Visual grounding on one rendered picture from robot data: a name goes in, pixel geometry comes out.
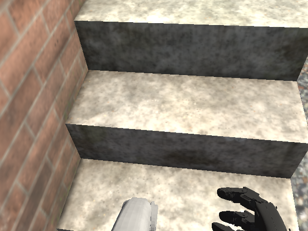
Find robot right hand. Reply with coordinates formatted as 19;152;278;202
212;187;291;231

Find robot left thigh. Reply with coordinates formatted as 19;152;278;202
111;197;159;231

